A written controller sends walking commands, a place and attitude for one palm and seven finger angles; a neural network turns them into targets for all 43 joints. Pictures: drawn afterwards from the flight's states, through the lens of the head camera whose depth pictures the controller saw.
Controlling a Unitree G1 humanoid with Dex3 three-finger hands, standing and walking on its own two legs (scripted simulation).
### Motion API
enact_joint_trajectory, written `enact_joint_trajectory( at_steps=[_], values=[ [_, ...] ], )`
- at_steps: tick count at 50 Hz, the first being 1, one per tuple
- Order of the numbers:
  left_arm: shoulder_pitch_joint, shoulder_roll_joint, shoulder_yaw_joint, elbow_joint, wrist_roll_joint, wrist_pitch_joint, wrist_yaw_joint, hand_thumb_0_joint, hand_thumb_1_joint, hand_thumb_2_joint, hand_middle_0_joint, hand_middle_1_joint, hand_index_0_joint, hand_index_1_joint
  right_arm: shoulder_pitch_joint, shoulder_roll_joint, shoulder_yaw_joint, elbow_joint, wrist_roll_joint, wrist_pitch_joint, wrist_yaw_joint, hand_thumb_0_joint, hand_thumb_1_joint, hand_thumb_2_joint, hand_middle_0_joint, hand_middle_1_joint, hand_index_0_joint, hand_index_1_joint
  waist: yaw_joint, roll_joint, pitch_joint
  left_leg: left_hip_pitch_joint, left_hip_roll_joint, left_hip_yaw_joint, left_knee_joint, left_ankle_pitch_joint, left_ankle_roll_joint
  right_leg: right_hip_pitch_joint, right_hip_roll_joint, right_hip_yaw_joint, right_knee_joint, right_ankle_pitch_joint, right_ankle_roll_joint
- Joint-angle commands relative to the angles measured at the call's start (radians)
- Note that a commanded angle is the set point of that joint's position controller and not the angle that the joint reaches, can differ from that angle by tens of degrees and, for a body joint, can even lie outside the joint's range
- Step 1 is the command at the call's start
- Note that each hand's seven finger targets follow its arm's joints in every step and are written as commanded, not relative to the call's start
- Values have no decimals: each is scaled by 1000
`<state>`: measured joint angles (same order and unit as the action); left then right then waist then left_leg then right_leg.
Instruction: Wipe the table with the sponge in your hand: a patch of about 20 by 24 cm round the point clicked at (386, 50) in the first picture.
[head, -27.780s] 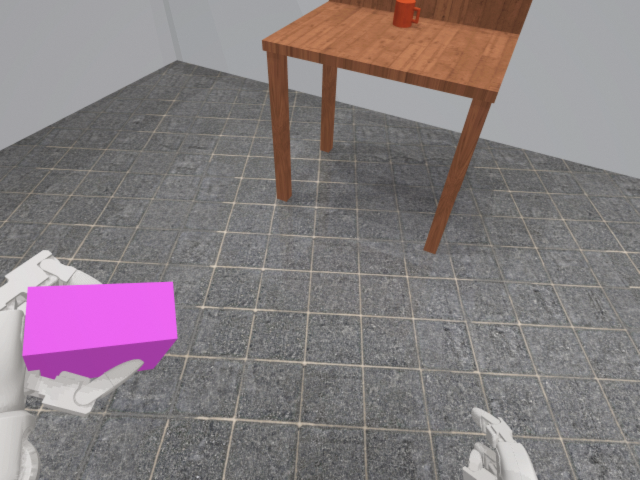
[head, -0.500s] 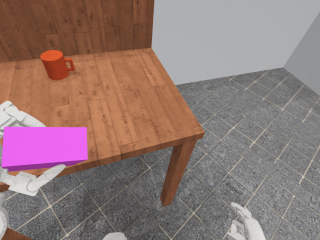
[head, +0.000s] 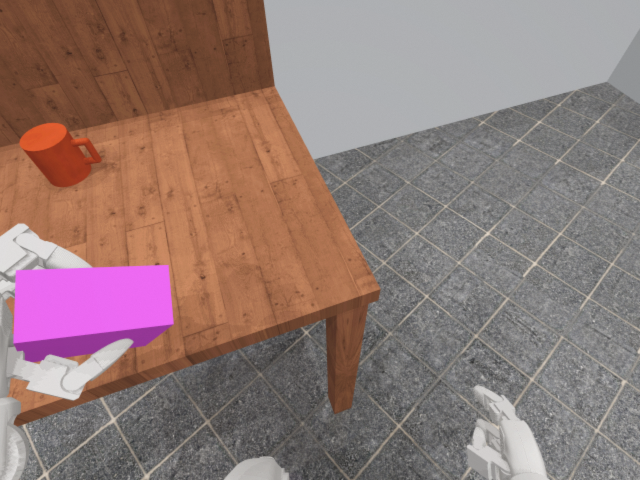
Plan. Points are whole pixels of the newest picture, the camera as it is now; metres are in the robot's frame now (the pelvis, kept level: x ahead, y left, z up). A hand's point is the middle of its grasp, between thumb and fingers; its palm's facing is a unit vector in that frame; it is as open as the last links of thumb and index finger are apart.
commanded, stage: come to a stop and stand still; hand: left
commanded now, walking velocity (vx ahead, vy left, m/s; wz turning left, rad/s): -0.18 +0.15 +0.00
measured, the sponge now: (114, 313) +0.24 +0.21 +0.14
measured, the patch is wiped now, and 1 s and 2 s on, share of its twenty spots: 0.00 0.00 0.00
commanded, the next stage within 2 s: look again from close up in 0.78 s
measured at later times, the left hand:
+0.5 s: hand (13, 328) +0.21 +0.27 +0.17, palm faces +0.41 -0.84 -0.35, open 9.7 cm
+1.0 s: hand out of the picture +0.25 +0.33 +0.19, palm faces +0.49 -0.76 -0.43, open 9.7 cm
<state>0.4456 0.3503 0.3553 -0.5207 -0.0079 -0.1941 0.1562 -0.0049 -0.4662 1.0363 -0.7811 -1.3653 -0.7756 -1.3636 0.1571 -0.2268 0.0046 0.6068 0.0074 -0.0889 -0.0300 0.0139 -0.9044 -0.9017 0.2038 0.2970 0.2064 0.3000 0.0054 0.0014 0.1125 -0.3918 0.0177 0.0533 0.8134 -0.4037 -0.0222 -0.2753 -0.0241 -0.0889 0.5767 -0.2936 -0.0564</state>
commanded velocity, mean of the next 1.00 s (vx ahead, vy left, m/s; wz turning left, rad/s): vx -0.02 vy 0.01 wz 0.00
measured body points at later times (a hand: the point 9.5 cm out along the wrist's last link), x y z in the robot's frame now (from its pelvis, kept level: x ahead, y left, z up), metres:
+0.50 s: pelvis +0.00 +0.03 +0.01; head +0.00 +0.04 +0.46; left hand +0.18 +0.31 +0.19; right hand +0.18 -0.19 -0.06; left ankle +0.04 +0.12 -0.73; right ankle +0.01 -0.08 -0.73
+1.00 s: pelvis +0.00 +0.04 +0.01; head +0.03 +0.06 +0.45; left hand +0.22 +0.37 +0.21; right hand +0.18 -0.18 -0.07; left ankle +0.04 +0.12 -0.73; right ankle +0.01 -0.08 -0.73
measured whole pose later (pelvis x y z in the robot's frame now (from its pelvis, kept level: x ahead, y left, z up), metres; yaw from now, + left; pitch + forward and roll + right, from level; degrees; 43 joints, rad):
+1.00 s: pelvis +0.00 +0.04 +0.01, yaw +0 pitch +1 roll -2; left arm 0.17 0.48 0.45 -0.28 -0.01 -0.22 0.10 -0.01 -0.47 1.04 -0.78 -1.36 -0.78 -1.36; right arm 0.20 -0.20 0.01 0.61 0.01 -0.13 -0.03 0.01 -0.90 -0.90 0.20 0.30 0.21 0.30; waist 0.06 -0.02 0.05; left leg -0.31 0.01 0.07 0.48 -0.18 0.05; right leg -0.23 0.02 -0.05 0.41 -0.20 -0.01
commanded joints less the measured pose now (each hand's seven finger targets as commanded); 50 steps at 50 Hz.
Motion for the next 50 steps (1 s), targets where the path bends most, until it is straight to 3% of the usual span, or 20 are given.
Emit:
enact_joint_trajectory(
  at_steps=[1,4,5,7,10,12,16,20,24,28,31,36,39,41,43,44,45,46,48,50],
  values=[
    [47,222,210,-205,-31,-68,53,0,100,1300,-1200,-1600,-1200,-1600,-84,-56,-30,-179,-2,-40,-13,0,-900,-900,200,300,200,300,24,-157,-294,6,-4,4,-156,112,4,275,-279,206,-57,863,-52],
    [66,210,191,-242,-35,-56,50,0,100,1300,-1200,-1600,-1200,-1600,-75,-70,-42,-193,-2,-29,-17,0,-900,-900,200,300,200,300,13,-114,-291,97,-1,7,-275,285,8,227,-244,184,-30,822,-11],
    [75,218,195,-241,-37,-54,49,0,100,1300,-1200,-1600,-1200,-1600,-72,-78,-47,-192,0,-28,-21,0,-900,-900,200,300,200,300,12,-86,-304,141,17,0,-304,440,18,206,-209,165,-10,790,16],
    [92,211,175,-255,-35,-51,39,0,100,1300,-1200,-1600,-1200,-1600,-67,-97,-55,-207,9,-34,-25,0,-900,-900,200,300,200,300,15,5,-322,230,101,-55,-299,702,48,120,-136,132,4,590,54],
    [81,219,168,-279,-31,-46,30,0,100,1300,-1200,-1600,-1200,-1600,-65,-99,-45,-206,2,-34,-26,0,-900,-900,200,300,200,300,12,94,-357,256,145,-110,-300,828,65,112,-50,90,-17,362,63],
    [44,208,146,-296,-31,-45,30,0,100,1300,-1200,-1600,-1200,-1600,-62,-99,-44,-196,-1,-42,-31,0,-900,-900,200,300,200,300,12,130,-349,243,154,-112,-325,760,63,122,-34,81,-41,245,57],
    [-8,201,125,-261,-38,-30,31,0,100,1300,-1200,-1600,-1200,-1600,-60,-101,-39,-186,-3,-54,-43,0,-900,-900,200,300,200,300,6,76,-305,174,88,-69,-334,435,32,143,-58,142,-147,339,45],
    [-63,171,90,-184,-38,-15,26,0,100,1300,-1200,-1600,-1200,-1600,-52,-95,-27,-172,-11,-54,-45,0,-900,-900,200,300,200,300,4,46,-223,161,50,-65,-389,225,16,66,-56,164,-252,138,43],
    [-132,146,50,-122,-28,0,17,0,100,1300,-1200,-1600,-1200,-1600,-52,-94,-18,-170,-9,-47,-47,0,-900,-900,200,300,200,300,1,50,-131,112,56,-91,-490,34,20,32,-17,133,-315,-62,55],
    [-174,145,37,-132,-13,2,14,0,100,1300,-1200,-1600,-1200,-1600,-56,-95,-17,-180,-6,-53,-48,0,-900,-900,200,300,200,300,6,101,-130,51,82,-147,-605,-122,33,109,21,97,-266,-47,60],
    [-143,166,54,-157,-9,-3,12,0,100,1300,-1200,-1600,-1200,-1600,-59,-97,-20,-184,-2,-65,-44,0,-900,-900,200,300,200,300,11,131,-176,31,97,-168,-635,-128,44,194,36,87,-214,47,64],
    [-79,178,80,-184,-10,-16,16,0,100,1300,-1200,-1600,-1200,-1600,-52,-98,-25,-175,-5,-80,-37,0,-900,-900,200,300,200,300,14,105,-210,33,87,-153,-593,-62,42,233,22,98,-233,92,60],
    [-76,154,66,-170,-16,-16,17,0,100,1300,-1200,-1600,-1200,-1600,-43,-99,-28,-167,-3,-81,-35,0,-900,-900,200,300,200,300,12,46,-214,97,62,-122,-532,74,28,190,6,112,-266,120,51],
    [-75,156,62,-154,-18,-15,15,0,100,1300,-1200,-1600,-1200,-1600,-51,-102,-31,-156,-3,-85,-35,0,-900,-900,200,300,200,300,8,85,-213,134,62,-110,-522,115,22,159,4,107,-272,125,51],
    [-84,150,59,-144,-19,-13,16,0,100,1300,-1200,-1600,-1200,-1600,-48,-100,-29,-154,-3,-81,-38,0,-900,-900,200,300,200,300,11,62,-210,135,66,-115,-522,135,24,163,5,113,-268,147,51],
    [-1170,1002,650,-390,140,-133,4,0,100,1300,-1200,-1600,-1200,-1600,55,-143,-27,-181,-45,-109,-28,0,-900,-900,200,300,200,300,8,-98,78,-83,101,-64,-349,160,62,-76,-89,177,-348,153,106],
    [-567,357,232,224,30,-90,-47,0,100,1300,-1200,-1600,-1200,-1600,-16,-5,16,-94,-4,-94,-29,0,-900,-900,200,300,200,300,2,-84,-172,193,28,-95,-336,273,68,-125,-119,190,-300,32,20],
    [-371,276,168,122,-26,-71,-45,0,100,1300,-1200,-1600,-1200,-1600,-41,-74,-44,-112,15,-88,-18,0,-900,-900,200,300,200,300,34,66,-167,218,41,-71,-399,231,50,-34,-62,175,-274,57,9],
    [-307,200,81,72,-30,-95,-72,0,100,1300,-1200,-1600,-1200,-1600,4,-106,-56,-158,12,-107,-5,0,-900,-900,200,300,200,300,35,134,-250,238,47,-64,-405,174,51,31,-67,210,-234,74,26],
    [-147,144,37,-65,-37,-107,-78,0,100,1300,-1200,-1600,-1200,-1600,-22,-100,-53,-172,14,-107,22,0,-900,-900,200,300,200,300,44,121,-267,229,65,-74,-433,152,66,69,-53,196,-215,77,56]
  ],
)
